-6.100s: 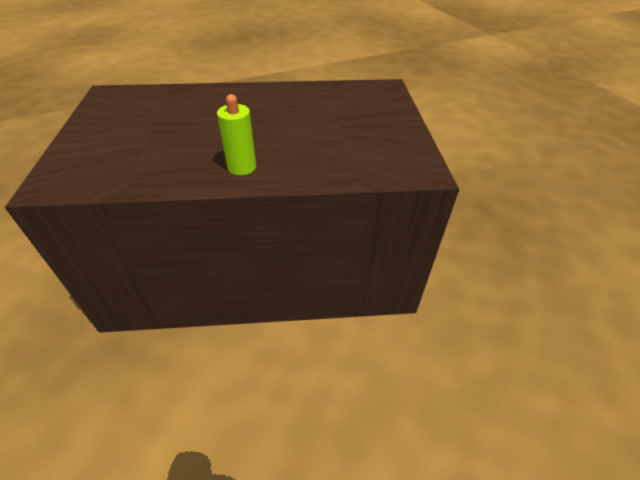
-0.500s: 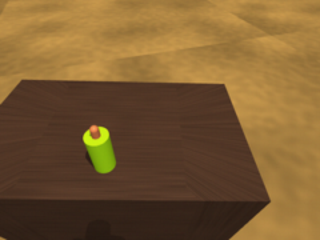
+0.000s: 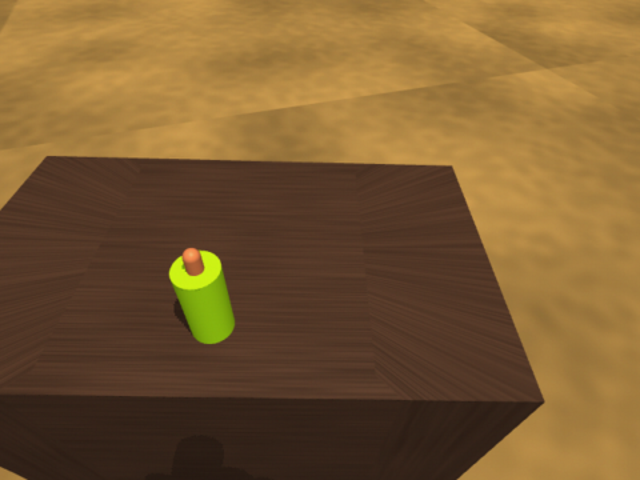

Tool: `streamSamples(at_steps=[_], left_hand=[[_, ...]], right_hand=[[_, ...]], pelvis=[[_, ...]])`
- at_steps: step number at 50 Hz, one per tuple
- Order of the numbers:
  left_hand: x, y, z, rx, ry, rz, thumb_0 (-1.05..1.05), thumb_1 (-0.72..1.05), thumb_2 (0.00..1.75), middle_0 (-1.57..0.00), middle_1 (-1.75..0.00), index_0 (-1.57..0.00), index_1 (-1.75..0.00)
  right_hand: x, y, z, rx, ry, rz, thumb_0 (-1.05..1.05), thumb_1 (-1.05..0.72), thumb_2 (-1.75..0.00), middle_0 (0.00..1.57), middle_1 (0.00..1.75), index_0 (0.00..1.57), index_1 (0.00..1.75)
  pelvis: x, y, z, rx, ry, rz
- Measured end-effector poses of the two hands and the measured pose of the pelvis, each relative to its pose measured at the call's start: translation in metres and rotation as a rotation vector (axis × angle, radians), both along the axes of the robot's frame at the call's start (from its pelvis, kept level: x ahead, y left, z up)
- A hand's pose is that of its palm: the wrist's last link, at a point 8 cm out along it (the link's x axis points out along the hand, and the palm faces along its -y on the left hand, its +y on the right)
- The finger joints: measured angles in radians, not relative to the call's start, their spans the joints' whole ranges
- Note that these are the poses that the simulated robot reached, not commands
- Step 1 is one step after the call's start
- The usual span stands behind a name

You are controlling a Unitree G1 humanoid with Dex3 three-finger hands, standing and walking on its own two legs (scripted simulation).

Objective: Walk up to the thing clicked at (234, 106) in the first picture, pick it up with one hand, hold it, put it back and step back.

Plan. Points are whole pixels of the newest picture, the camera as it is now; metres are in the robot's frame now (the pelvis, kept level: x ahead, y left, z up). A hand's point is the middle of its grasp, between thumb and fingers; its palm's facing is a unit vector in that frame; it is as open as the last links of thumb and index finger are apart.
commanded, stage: stand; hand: left
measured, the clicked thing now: (202, 292) +0.45 +0.22 -0.08
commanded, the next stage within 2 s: rise first in 0.14 s
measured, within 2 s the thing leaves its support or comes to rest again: neither
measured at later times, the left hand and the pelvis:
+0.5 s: hand out of the picture +0.17 +0.24 -0.13, palm faces +0.18 -0.94 -0.31, open 11.3 cm; pelvis -0.01 +0.00 -0.01, yaw +0 degrees
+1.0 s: hand (124, 464) +0.18 +0.25 -0.07, palm faces +0.28 -0.89 -0.36, open 17.4 cm; pelvis +0.01 -0.01 +0.00, yaw +1 degrees
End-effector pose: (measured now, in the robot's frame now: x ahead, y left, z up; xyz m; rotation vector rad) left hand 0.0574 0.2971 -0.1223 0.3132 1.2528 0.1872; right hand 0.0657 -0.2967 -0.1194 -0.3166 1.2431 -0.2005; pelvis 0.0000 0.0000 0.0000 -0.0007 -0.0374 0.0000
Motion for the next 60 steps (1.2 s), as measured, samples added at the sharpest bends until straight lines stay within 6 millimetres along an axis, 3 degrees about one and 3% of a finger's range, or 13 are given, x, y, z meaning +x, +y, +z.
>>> streamSamples(at_steps=[14,21,25,36,43,49,60], left_hand=[[0.010,-0.001,0.001,0.001,-0.027,0.004,0.01,0.89,0.88,-0.20,-0.29,-0.20,-0.29],[0.072,-0.012,0.014,-0.013,-0.326,0.070,0.01,0.66,0.65,-0.12,-0.16,-0.11,-0.17],[0.091,-0.010,0.025,0.004,-0.409,0.081,0.01,0.45,0.47,-0.10,-0.12,-0.09,-0.12],[0.076,-0.001,0.044,0.071,-0.445,0.118,0.00,-0.12,0.17,-0.06,-0.06,-0.06,-0.06],[0.086,-0.005,0.062,0.099,-0.526,0.099,0.00,-0.41,0.09,-0.06,-0.06,-0.05,-0.05],[0.095,-0.006,0.079,0.111,-0.605,0.091,0.00,-0.50,0.06,-0.06,-0.05,-0.05,-0.05],[0.096,-0.003,0.094,0.123,-0.658,0.094,-0.01,-0.52,0.04,-0.05,-0.05,-0.04,-0.05]], right_hand=[[0.010,0.001,0.000,0.004,-0.029,-0.011,0.01,-0.90,-0.88,0.19,0.29,0.19,0.29],[0.066,0.015,0.008,0.022,-0.289,-0.044,0.01,-0.66,-0.65,0.11,0.16,0.11,0.16],[0.082,0.018,0.015,0.029,-0.360,-0.048,0.01,-0.43,-0.46,0.08,0.11,0.08,0.10],[0.071,0.021,0.013,0.041,-0.340,-0.050,0.00,0.15,-0.16,0.06,0.06,0.06,0.06],[0.083,0.027,0.019,0.051,-0.393,-0.022,0.00,0.37,-0.09,0.06,0.05,0.06,0.05],[0.092,0.032,0.026,0.065,-0.436,0.000,0.00,0.46,-0.06,0.06,0.05,0.05,0.05],[0.096,0.030,0.032,0.067,-0.462,0.012,-0.01,0.53,-0.04,0.06,0.05,0.06,0.05]], pelvis=[[0.003,0.000,-0.001,-0.002,0.014,0.003],[-0.013,-0.001,-0.008,-0.007,0.057,0.004],[-0.012,-0.002,-0.009,-0.007,0.086,0.006],[0.000,-0.006,-0.007,0.001,0.078,0.006],[0.003,-0.010,-0.006,0.003,0.064,0.010],[0.008,-0.013,-0.005,0.006,0.051,0.011],[0.013,-0.014,-0.004,0.008,0.025,0.011]])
